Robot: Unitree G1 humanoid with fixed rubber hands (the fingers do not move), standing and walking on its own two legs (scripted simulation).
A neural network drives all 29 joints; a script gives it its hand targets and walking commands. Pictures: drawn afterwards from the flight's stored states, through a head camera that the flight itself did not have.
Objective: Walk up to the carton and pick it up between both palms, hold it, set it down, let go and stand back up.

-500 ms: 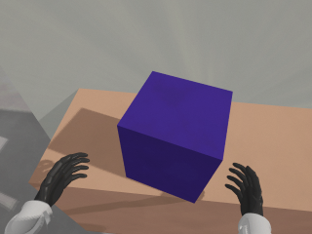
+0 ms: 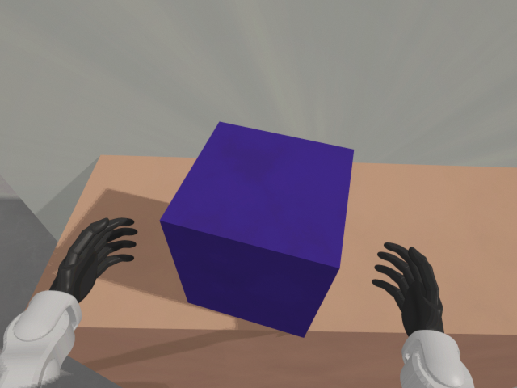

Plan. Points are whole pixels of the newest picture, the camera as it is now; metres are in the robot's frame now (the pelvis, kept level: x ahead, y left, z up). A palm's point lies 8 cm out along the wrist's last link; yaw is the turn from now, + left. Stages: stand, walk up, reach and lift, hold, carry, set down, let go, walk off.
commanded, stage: reach and lift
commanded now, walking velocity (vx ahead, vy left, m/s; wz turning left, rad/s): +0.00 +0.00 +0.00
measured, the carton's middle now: (263, 233) +0.33 -0.01 +0.05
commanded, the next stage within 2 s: none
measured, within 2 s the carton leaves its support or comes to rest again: neither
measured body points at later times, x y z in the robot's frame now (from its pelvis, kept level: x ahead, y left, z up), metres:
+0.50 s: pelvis -0.03 +0.02 +0.00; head -0.02 +0.04 +0.45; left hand +0.33 +0.23 +0.14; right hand +0.25 -0.19 +0.13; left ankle -0.02 +0.10 -0.75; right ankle -0.04 -0.13 -0.75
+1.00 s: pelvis -0.04 +0.00 +0.00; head -0.03 +0.03 +0.45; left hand +0.39 +0.20 +0.19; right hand +0.30 -0.21 +0.17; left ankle -0.02 +0.10 -0.75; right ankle -0.04 -0.13 -0.75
